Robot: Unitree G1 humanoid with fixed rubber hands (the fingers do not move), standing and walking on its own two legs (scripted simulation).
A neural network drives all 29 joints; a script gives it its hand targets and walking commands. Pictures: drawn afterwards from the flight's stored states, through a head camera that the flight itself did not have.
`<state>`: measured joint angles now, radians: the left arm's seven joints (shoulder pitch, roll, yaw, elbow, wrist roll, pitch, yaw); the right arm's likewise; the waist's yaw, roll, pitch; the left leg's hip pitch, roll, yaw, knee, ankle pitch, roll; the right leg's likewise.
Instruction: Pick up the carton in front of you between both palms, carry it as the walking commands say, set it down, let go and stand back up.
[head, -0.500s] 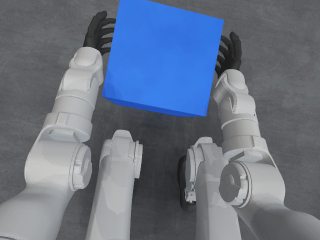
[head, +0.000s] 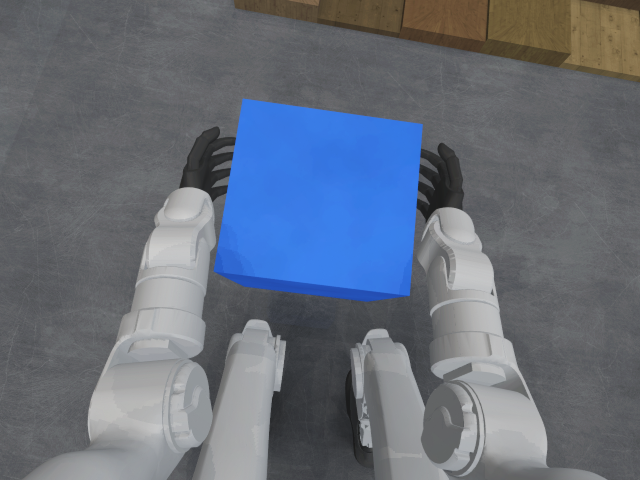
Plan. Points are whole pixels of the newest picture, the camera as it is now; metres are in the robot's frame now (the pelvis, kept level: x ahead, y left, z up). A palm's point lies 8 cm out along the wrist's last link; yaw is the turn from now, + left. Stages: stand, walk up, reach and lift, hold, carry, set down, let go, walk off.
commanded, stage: reach and lift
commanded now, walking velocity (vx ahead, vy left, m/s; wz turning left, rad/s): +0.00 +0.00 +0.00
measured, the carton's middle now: (317, 220) +0.44 +0.02 -0.13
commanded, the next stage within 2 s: hold in 1.98 s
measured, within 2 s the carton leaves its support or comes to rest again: neither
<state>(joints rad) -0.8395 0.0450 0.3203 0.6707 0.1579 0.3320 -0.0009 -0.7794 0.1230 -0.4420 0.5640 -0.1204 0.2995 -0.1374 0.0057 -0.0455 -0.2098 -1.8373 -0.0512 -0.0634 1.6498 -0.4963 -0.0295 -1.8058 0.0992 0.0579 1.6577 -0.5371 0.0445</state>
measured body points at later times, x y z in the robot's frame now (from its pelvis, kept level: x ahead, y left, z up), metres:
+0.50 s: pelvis +0.05 +0.00 +0.15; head +0.15 +0.02 +0.58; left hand +0.41 +0.17 +0.10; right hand +0.42 -0.14 +0.11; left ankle +0.10 +0.12 -0.50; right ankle +0.09 -0.13 -0.50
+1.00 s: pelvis +0.08 +0.00 +0.24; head +0.05 +0.00 +0.69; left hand +0.38 +0.16 +0.25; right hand +0.39 -0.15 +0.25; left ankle +0.10 +0.12 -0.50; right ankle +0.09 -0.13 -0.50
